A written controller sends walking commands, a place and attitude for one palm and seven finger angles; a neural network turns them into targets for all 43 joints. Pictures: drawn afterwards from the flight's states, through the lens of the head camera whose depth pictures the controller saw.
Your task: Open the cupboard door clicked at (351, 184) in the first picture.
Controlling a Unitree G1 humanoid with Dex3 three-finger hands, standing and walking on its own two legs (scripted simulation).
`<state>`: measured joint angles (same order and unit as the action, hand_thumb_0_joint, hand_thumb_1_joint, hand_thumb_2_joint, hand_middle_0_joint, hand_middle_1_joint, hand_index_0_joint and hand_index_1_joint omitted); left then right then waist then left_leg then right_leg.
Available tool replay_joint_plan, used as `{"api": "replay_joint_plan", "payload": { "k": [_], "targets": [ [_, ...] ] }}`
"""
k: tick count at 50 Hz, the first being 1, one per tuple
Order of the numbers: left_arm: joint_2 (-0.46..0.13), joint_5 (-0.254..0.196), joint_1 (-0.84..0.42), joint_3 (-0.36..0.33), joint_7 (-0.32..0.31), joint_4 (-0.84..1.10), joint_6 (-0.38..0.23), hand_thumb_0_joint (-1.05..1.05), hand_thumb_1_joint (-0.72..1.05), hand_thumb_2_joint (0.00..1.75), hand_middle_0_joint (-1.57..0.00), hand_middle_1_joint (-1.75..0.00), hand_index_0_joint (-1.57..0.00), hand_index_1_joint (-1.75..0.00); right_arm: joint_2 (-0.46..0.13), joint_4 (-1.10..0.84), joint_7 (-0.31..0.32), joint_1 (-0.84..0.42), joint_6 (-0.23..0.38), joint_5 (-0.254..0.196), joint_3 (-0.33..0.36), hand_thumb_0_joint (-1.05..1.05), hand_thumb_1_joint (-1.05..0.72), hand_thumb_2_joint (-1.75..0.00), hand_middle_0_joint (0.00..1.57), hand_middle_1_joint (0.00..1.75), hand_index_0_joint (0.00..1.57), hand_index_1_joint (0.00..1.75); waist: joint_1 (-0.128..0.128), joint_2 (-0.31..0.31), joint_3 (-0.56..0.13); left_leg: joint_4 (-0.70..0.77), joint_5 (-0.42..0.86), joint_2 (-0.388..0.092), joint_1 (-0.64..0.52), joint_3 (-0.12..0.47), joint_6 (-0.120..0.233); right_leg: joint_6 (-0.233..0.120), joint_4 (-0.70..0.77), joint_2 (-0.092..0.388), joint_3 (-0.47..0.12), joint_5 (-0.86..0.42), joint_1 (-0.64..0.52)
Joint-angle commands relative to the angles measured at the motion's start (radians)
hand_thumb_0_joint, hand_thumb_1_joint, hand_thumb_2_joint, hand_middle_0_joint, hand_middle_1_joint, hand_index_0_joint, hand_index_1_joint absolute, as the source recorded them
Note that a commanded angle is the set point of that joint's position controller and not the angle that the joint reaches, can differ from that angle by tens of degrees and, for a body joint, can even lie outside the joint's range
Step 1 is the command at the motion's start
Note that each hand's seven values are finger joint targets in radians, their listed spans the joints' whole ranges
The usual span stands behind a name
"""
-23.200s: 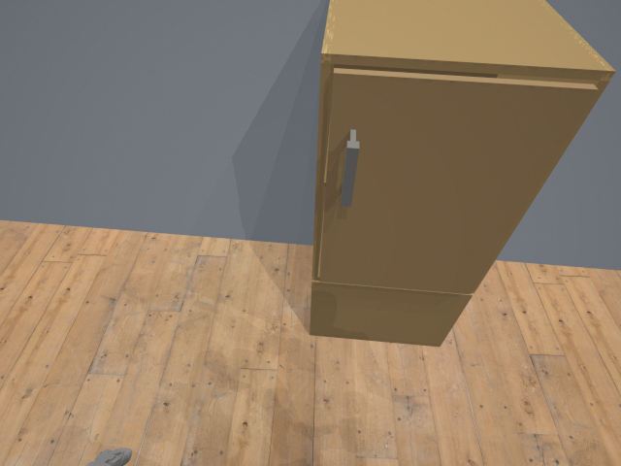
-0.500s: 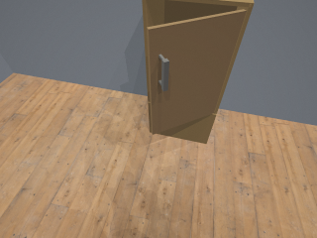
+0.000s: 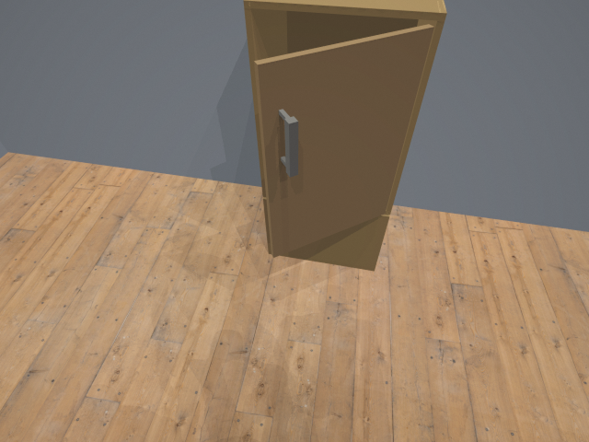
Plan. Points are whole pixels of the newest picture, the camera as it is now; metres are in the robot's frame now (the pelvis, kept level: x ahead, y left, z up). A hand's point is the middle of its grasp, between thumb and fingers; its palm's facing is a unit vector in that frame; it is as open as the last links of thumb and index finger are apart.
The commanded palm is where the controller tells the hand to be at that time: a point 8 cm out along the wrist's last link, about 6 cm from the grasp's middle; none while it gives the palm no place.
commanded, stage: let the arm hang, fingers relaxed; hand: left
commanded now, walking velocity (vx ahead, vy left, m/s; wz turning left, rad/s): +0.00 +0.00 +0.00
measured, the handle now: (287, 143) +0.69 +0.06 +0.02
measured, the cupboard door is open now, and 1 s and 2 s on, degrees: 38 38 38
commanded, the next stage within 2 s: look to check the result in 0.02 s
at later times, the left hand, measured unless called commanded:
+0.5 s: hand out of the picture +0.01 +0.17 -0.17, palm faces +0.05 -0.98 -0.20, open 7.4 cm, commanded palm none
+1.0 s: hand out of the picture +0.04 +0.18 -0.18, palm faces -0.02 -0.98 -0.21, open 7.4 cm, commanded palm none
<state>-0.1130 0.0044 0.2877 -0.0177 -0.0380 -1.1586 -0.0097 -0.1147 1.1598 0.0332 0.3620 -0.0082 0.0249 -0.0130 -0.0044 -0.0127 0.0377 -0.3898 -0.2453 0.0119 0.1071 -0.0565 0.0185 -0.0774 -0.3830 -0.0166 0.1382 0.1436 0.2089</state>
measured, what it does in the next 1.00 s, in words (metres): stands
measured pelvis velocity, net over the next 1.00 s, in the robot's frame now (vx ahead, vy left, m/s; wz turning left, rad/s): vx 0.01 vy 0.01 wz -0.09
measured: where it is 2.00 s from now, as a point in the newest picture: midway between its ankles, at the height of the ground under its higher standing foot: outside the picture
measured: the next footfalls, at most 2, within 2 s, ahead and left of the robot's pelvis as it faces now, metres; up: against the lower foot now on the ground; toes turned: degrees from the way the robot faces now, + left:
right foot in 1.28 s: +0.06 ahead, -0.14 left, +0.00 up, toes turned -14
left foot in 1.68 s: +0.12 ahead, +0.10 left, +0.00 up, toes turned -28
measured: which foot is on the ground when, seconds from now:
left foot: down 0.00-1.00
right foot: down 0.00-1.00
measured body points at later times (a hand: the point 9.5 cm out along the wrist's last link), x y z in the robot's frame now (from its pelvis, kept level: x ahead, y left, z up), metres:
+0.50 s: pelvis +0.01 +0.00 +0.00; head +0.02 -0.01 +0.45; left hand +0.00 +0.22 -0.16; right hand -0.02 -0.20 -0.17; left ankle -0.02 +0.11 -0.74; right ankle +0.05 -0.07 -0.74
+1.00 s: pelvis +0.01 +0.01 -0.01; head +0.04 +0.00 +0.44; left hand +0.04 +0.24 -0.16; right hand +0.00 -0.22 -0.17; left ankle -0.02 +0.11 -0.74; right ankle +0.05 -0.07 -0.74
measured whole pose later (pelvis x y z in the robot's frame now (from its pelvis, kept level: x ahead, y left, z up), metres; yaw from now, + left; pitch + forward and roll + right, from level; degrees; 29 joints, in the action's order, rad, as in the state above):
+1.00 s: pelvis +0.01 +0.01 -0.01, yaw -5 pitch -1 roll +0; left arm -0.15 0.02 0.24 -0.06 -0.02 -1.11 0.03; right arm -0.15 1.09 0.04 0.25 -0.03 0.02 0.02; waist 0.00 -0.01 0.07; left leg -0.48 -0.33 -0.02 0.14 -0.14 0.02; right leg -0.08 -0.48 -0.05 0.06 0.19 0.28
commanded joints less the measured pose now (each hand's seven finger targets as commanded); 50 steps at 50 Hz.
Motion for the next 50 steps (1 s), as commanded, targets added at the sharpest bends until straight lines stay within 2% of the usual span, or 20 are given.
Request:
{"api": "replay_joint_plan", "payload": {
  "k": [1,5,11,14,20,25,28,33,37,40,42,46,48,50],
  "targets": [
    [-0.111,0.003,0.058,-0.016,-0.004,0.019,-0.012,0.0,0.9,0.9,-0.2,-0.3,-0.2,-0.3,-0.062,-0.011,0.006,0.088,0.012,-0.003,0.006,0.0,-0.9,-0.9,0.2,0.3,0.2,0.3,0.003,-0.008,0.061,0.099,-0.001,-0.09,0.139,0.096,0.021,0.022,0.107,0.15,-0.18,0.105,-0.048],
    [-0.117,0.003,0.059,-0.017,-0.005,0.017,-0.013,0.0,0.9,0.9,-0.2,-0.3,-0.2,-0.3,-0.07,-0.009,0.006,0.092,0.012,-0.006,0.007,0.0,-0.9,-0.9,0.2,0.3,0.2,0.3,0.003,0.016,0.063,0.095,0.005,-0.09,0.132,0.095,0.02,0.022,0.108,0.149,-0.174,0.107,-0.046],
    [-0.116,0.003,0.059,-0.016,-0.005,0.016,-0.014,0.0,0.9,0.9,-0.2,-0.3,-0.2,-0.3,-0.07,-0.006,0.007,0.094,0.011,-0.004,0.009,0.0,-0.9,-0.9,0.2,0.3,0.2,0.3,0.0,-0.008,0.074,0.092,0.004,-0.09,0.129,0.092,0.02,0.022,0.114,0.153,-0.179,0.11,-0.036],
    [-0.117,0.002,0.058,-0.015,-0.004,0.018,-0.015,0.0,0.9,0.9,-0.2,-0.3,-0.2,-0.3,-0.079,-0.008,0.007,0.091,0.011,-0.003,0.01,0.0,-0.9,-0.9,0.2,0.3,0.2,0.3,-0.003,0.009,0.069,0.091,-0.003,-0.09,0.124,0.092,0.02,0.022,0.119,0.15,-0.187,0.12,-0.034],
    [-0.125,0.004,0.049,-0.017,-0.005,0.024,-0.015,0.0,0.9,0.9,-0.2,-0.3,-0.2,-0.3,-0.088,-0.014,0.006,0.075,0.012,-0.005,0.013,0.0,-0.9,-0.9,0.2,0.3,0.2,0.3,-0.001,-0.002,0.076,0.096,0.002,-0.097,0.119,0.094,0.022,0.023,0.113,0.145,-0.183,0.105,-0.027],
    [-0.132,0.005,0.041,-0.018,-0.004,0.027,-0.017,0.0,0.9,0.9,-0.2,-0.3,-0.2,-0.3,-0.1,-0.017,0.006,0.055,0.017,-0.006,0.014,0.0,-0.9,-0.9,0.2,0.3,0.2,0.3,0.002,-0.004,0.065,0.106,0.028,-0.104,0.113,0.1,0.022,0.023,0.096,0.143,-0.174,0.056,-0.045],
    [-0.134,0.004,0.034,-0.018,-0.003,0.028,-0.019,0.0,0.9,0.9,-0.2,-0.3,-0.2,-0.3,-0.108,-0.018,0.006,0.048,0.02,-0.005,0.015,0.0,-0.9,-0.9,0.2,0.3,0.2,0.3,-0.001,0.017,0.049,0.106,0.046,-0.105,0.107,0.102,0.022,0.023,0.093,0.145,-0.178,0.031,-0.066],
    [-0.142,0.003,0.023,-0.017,-0.002,0.029,-0.021,0.0,0.9,0.9,-0.2,-0.3,-0.2,-0.3,-0.119,-0.018,0.006,0.027,0.022,-0.005,0.014,0.0,-0.9,-0.9,0.2,0.3,0.2,0.3,0.0,-0.015,0.036,0.11,0.082,-0.111,0.092,0.106,0.019,0.02,0.08,0.146,-0.17,-0.019,-0.08],
    [-0.151,0.003,0.016,-0.016,-0.002,0.027,-0.022,0.0,0.9,0.9,-0.2,-0.3,-0.2,-0.3,-0.13,-0.017,0.007,0.013,0.024,-0.006,0.016,0.0,-0.9,-0.9,0.2,0.3,0.2,0.3,0.001,-0.001,0.028,0.11,0.109,-0.114,0.077,0.106,0.018,0.021,0.073,0.15,-0.164,-0.064,-0.092],
    [-0.123,0.005,0.027,-0.019,-0.004,0.03,-0.007,0.0,0.9,0.9,-0.2,-0.3,-0.2,-0.3,-0.098,-0.014,0.015,0.025,0.011,-0.006,0.015,0.0,-0.9,-0.9,0.2,0.3,0.2,0.3,-0.002,-0.005,0.035,0.067,0.121,-0.123,0.053,0.068,0.01,0.02,0.045,0.148,-0.185,-0.139,-0.046],
    [-0.15,0.008,0.004,-0.034,0.001,0.047,0.006,0.0,0.9,0.9,-0.2,-0.3,-0.2,-0.3,-0.111,-0.023,0.019,0.03,0.001,-0.006,0.026,0.0,-0.9,-0.9,0.2,0.3,0.2,0.3,-0.008,0.019,0.039,0.036,0.076,-0.126,0.068,0.043,0.007,0.012,0.024,0.157,-0.207,-0.148,-0.028],
    [-0.18,0.014,-0.026,-0.059,0.012,0.088,0.027,0.0,0.9,0.9,-0.2,-0.3,-0.2,-0.3,-0.134,-0.065,0.023,0.005,-0.014,-0.006,0.048,0.0,-0.9,-0.9,0.2,0.3,0.2,0.3,-0.015,0.042,0.039,-0.026,-0.026,-0.124,0.065,0.004,0.008,-0.011,0.019,0.166,-0.274,-0.064,0.068],
    [-0.182,0.017,-0.043,-0.068,0.017,0.114,0.034,0.0,0.9,0.9,-0.2,-0.3,-0.2,-0.3,-0.143,-0.085,0.024,-0.003,-0.016,-0.005,0.056,0.0,-0.9,-0.9,0.2,0.3,0.2,0.3,-0.017,0.035,0.042,-0.027,-0.064,-0.139,0.062,0.013,0.016,-0.013,0.005,0.148,-0.292,-0.009,0.119],
    [-0.174,0.018,-0.058,-0.074,0.023,0.141,0.036,0.0,0.9,0.9,-0.2,-0.3,-0.2,-0.3,-0.164,-0.104,0.025,-0.007,-0.012,-0.004,0.065,0.0,-0.9,-0.9,0.2,0.3,0.2,0.3,-0.018,-0.038,0.022,0.005,-0.062,-0.19,0.039,0.056,0.038,0.002,-0.059,0.101,-0.273,0.008,0.163]
  ]
}}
